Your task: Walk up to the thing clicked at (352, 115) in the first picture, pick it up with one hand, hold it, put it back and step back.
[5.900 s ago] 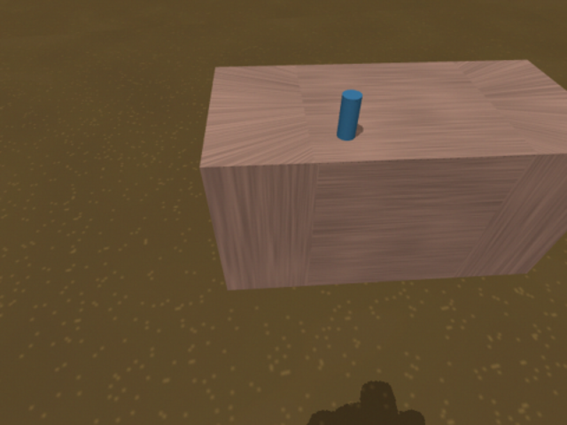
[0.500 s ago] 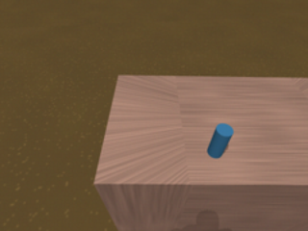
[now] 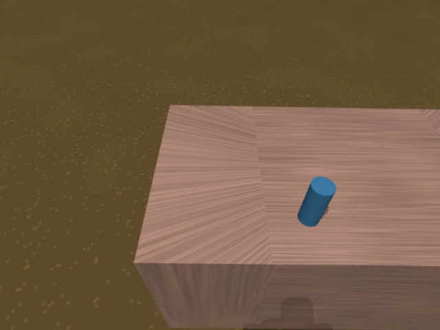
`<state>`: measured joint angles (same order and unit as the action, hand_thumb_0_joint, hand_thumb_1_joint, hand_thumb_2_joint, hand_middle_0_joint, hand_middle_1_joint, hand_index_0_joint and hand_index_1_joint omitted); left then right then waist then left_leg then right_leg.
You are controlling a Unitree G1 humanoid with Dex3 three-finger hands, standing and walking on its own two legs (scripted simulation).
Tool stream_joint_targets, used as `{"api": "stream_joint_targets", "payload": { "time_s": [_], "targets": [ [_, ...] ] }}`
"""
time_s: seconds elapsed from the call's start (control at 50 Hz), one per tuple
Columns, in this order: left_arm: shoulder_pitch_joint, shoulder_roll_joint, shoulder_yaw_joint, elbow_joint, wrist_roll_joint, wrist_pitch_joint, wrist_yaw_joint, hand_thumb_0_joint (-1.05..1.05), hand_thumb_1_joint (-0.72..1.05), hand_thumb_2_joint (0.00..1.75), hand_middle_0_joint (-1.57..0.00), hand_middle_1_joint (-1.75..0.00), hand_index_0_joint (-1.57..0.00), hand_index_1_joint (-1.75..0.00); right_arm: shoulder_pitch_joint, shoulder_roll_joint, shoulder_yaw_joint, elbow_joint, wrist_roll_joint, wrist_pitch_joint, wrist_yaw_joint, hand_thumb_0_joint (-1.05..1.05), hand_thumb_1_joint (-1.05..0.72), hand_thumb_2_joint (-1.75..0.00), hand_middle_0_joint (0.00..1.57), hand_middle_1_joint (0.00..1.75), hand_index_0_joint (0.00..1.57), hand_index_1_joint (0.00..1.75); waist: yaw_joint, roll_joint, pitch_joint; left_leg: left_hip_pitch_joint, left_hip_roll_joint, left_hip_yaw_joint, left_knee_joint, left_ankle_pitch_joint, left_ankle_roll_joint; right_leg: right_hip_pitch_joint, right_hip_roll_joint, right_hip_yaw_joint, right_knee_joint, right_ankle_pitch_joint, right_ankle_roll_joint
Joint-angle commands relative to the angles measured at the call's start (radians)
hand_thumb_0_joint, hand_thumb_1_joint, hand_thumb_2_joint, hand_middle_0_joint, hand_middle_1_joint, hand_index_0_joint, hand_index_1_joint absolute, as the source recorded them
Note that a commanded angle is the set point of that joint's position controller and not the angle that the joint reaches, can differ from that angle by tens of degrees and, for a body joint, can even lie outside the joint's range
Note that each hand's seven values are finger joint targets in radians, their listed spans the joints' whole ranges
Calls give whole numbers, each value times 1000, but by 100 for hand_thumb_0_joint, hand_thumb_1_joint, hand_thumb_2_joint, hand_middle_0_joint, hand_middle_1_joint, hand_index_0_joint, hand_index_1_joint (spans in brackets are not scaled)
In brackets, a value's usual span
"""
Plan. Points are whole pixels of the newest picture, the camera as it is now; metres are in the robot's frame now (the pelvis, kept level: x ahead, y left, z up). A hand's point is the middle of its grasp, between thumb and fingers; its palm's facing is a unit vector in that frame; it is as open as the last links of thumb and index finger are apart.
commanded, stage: stand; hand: right
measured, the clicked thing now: (315, 202) +0.44 -0.22 -0.06
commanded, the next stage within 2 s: rise first in 0.34 s
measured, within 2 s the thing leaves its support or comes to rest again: neither
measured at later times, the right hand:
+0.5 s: hand out of the picture +0.08 -0.25 -0.15, palm faces +0.03 +0.94 -0.34, open 7.6 cm
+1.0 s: hand out of the picture +0.14 -0.27 -0.07, palm faces +0.23 +0.90 -0.36, open 16.6 cm
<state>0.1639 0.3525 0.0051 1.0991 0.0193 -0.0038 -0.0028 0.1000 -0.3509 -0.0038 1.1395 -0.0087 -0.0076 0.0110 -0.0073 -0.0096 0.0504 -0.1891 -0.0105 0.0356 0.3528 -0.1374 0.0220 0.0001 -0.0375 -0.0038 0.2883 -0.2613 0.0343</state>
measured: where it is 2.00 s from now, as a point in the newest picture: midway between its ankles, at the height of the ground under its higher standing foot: outside the picture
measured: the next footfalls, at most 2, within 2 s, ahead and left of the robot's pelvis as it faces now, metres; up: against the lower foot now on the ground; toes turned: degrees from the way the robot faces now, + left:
none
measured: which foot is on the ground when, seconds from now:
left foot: down 0.00-1.00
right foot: down 0.00-1.00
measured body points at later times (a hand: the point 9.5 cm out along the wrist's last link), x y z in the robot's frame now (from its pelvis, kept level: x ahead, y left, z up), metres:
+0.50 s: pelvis -0.01 +0.00 +0.00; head +0.00 +0.01 +0.45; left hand +0.07 +0.30 -0.13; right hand +0.08 -0.30 -0.13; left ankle +0.03 +0.10 -0.75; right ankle -0.07 -0.14 -0.75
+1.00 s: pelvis -0.01 -0.01 +0.00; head +0.00 +0.00 +0.45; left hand +0.15 +0.24 -0.10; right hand +0.13 -0.32 -0.05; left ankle +0.03 +0.10 -0.75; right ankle -0.07 -0.14 -0.75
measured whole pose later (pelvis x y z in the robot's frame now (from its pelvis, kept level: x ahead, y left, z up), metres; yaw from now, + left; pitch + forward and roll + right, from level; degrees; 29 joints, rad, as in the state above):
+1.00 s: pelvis -0.01 -0.01 +0.00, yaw -2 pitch +0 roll +0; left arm 0.18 0.23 0.09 0.73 -0.03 -0.09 0.08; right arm 0.29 -0.30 -0.12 0.46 0.04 -0.06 -0.06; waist -0.03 -0.03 0.01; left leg -0.27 0.03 0.05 0.40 -0.14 0.00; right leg -0.12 -0.01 0.02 0.40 -0.29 0.01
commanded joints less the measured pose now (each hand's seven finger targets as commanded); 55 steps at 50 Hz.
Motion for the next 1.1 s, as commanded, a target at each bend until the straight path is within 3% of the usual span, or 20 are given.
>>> {"api": "stream_joint_targets", "payload": {
  "time_s": [0.0, 0.06, 0.18, 0.24, 0.42, 0.44, 0.46, 0.48, 0.5, 0.52, 0.58, 0.62, 0.64, 0.7, 0.74, 0.76, 0.78, 0.86, 0.92, 1.08],
  "targets": [
    [-4, 213, 37, -55, -5, -22, 17, 0, 90, 90, -20, -30, -20, -30, -48, -213, -38, -59, 5, -23, -18, 0, -90, -90, 20, 30, 20, 30, 5, 4, -87, 134, 142, -135, -21, 210, 14, -85, -106, 64, -54, 185, -43],
    [-9, 213, 39, -57, -6, -21, 19, 0, 90, 90, -20, -30, -20, -30, -41, -211, -39, -60, 4, -25, -21, 0, -90, -90, 20, 30, 20, 30, 4, 8, -103, 158, 145, -125, -8, 280, 13, -80, -106, 59, -41, 238, -42],
    [-9, 206, 37, -57, -5, -19, 19, 0, 90, 90, -20, -30, -20, -30, -47, -210, -38, -66, 4, -24, -23, 0, -90, -90, 20, 30, 20, 30, 6, 6, -83, 145, 146, -125, -13, 266, 14, -81, -105, 58, -47, 216, -41],
    [-6, 208, 39, -53, -5, -18, 18, 0, 90, 90, -20, -30, -20, -30, -49, -213, -40, -64, 6, -24, -22, 0, -90, -90, 20, 30, 20, 30, 3, 5, -56, 134, 140, -131, -32, 178, 10, -101, -102, 60, -55, 150, -44],
    [-14, 211, 41, -59, -3, -19, 15, 0, 82, 82, -12, -22, -12, -22, -52, -212, -42, -69, 4, -23, -19, 0, -82, -82, 12, 22, 12, 22, 2, -4, -40, 113, 137, -131, -40, 122, 11, -115, -102, 66, -69, 102, -49],
    [-365, 51, 21, -410, -86, -141, 21, 0, 74, 74, -4, -14, -4, -14, -403, -42, -8, -420, 72, -103, -27, 0, -74, -74, 7, 14, 6, 14, 25, -57, -68, 5, 45, -22, 33, 71, -23, -275, 45, -30, 79, 121, -48],
    [-405, 75, 6, -458, -116, -161, 39, 0, 66, 66, -2, -6, 0, -6, -347, -98, -20, -461, 113, -141, -47, 0, -66, -66, 7, 6, 6, 6, -25, 56, -122, 102, 34, -12, 0, -5, -29, -242, 34, -21, 47, 83, -51],
    [-301, 152, 51, -353, -114, -155, 55, 0, 58, 58, -1, -2, 0, -4, -193, -181, -70, -301, 101, -128, -64, 0, -58, -58, 6, 5, 6, 5, -34, 72, -49, 79, 35, -8, -15, -59, -30, -282, 40, -28, 40, 41, -56],
    [-239, 174, 89, -285, -115, -137, 57, 0, 50, 50, -1, -2, 0, -4, -124, -204, -105, -241, 96, -111, -67, 0, -50, -50, 7, 5, 6, 5, -19, 38, -18, 21, 40, 0, 15, -57, -28, -283, 49, -34, 59, 28, -50],
    [-220, 208, 142, -342, -113, -134, 67, 0, 42, 42, -1, -2, 0, -4, -129, -223, -141, -259, 99, -111, -74, 0, -42, -42, 7, 5, 6, 5, -7, 81, -150, 66, 39, 4, 36, 6, -37, -264, 48, -31, 87, 81, -56],
    [-113, 126, 117, -253, -96, -133, 82, 0, 29, 24, -2, -3, -2, -3, -84, -204, -149, -410, 88, -128, -93, 0, -20, -20, 6, 5, 6, 5, -23, -50, -246, 100, 49, -7, 63, 100, -19, -251, 52, -27, 96, 167, -41],
    [-92, 126, 169, -243, -62, -127, 75, 0, 18, 18, -3, -4, -4, -3, 87, -186, -207, -396, 61, -106, -87, 0, -11, -18, 6, 5, 6, 5, -35, -14, -249, 113, 39, -2, 67, 124, -13, -280, 52, -26, 96, 186, -45],
    [-49, 92, 164, -253, -58, -120, 75, 0, 11, 15, -3, -4, -5, -3, 90, -193, -213, -464, 55, -105, -86, 0, -4, -16, 6, 5, 6, 5, -15, -28, -286, 133, 36, -1, 60, 146, -14, -249, 52, -27, 85, 196, -44],
    [-57, 68, 149, -310, -60, -109, 86, 0, -1, 12, -4, -4, -5, -3, 22, -185, -202, -580, 56, -102, -88, 0, 13, -13, 5, 5, 6, 5, 4, -16, -228, 124, 33, 5, 18, 100, -25, -254, 55, -29, 63, 143, -47],
    [-93, 20, 113, -404, -67, -115, 85, 0, -14, 11, -4, -4, -4, -3, 39, -86, -137, -641, 67, -97, -78, 0, 22, -11, 5, 5, 5, 5, 9, 20, -179, 92, 27, 15, 4, 59, -28, -264, 49, -26, 47, 106, -50],
    [-65, 42, 133, -397, -66, -115, 90, 0, -20, 10, -4, -4, -4, -4, 53, -117, -168, -657, 65, -97, -81, 0, 28, -10, 5, 6, 5, 6, 7, 8, -153, 75, 25, 20, -1, 33, -24, -268, 48, -24, 37, 87, -49],
    [-88, 17, 114, -425, -67, -119, 90, 0, -26, 9, -4, -4, -4, -4, 59, -108, -162, -687, 64, -98, -81, 0, 34, -9, 5, 6, 5, 6, -5, 6, -136, 69, 28, 23, -7, 2, -24, -271, 49, -23, 32, 65, -50],
    [-124, 81, 152, -481, -56, -137, 101, 0, -51, 5, -6, -5, -5, -5, 48, -121, -169, -787, 59, -105, -86, 0, 51, -5, 4, 6, 5, 6, -1, 3, -108, 53, 30, 29, -12, -19, -21, -256, 51, -10, 20, 53, -52],
    [-116, 55, 135, -554, -54, -149, 105, 0, -54, 4, -6, -5, -6, -5, 66, -138, -191, -878, 53, -117, -94, 0, 57, -4, 4, 6, 5, 6, -11, 3, -173, 99, 28, 30, 7, 57, -16, -210, 47, -2, 31, 136, -46],
    [-3, -2, 103, -597, -45, -144, 95, 0, -54, 4, -5, -5, -5, -5, 186, -112, -206, -1012, 48, -123, -96, 0, 61, -4, 4, 6, 5, 6, -24, -38, -158, 147, 25, 39, 14, 136, -9, -176, 44, 0, 29, 245, -33]
  ]
}}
